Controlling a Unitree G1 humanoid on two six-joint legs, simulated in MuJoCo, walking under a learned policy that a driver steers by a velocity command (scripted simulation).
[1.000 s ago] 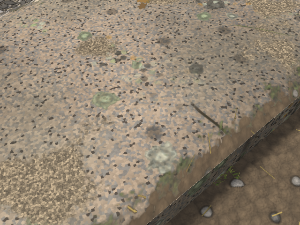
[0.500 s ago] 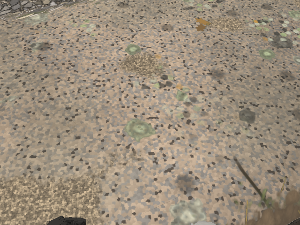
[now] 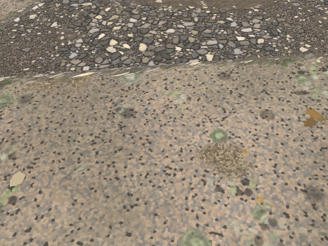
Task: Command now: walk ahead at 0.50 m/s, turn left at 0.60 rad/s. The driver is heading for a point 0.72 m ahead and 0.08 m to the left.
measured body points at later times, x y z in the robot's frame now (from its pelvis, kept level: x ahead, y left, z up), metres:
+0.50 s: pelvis +0.33 +0.04 +0.01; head +0.34 +0.04 +0.46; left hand +0.42 +0.33 -0.08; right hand +0.36 -0.22 -0.13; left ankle +0.29 +0.12 -0.72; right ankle +0.32 -0.11 -0.61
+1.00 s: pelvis +0.59 +0.05 +0.02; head +0.63 +0.07 +0.47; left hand +0.52 +0.31 -0.11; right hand +0.87 -0.08 -0.08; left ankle +0.59 +0.22 -0.68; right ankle +0.67 -0.01 -0.72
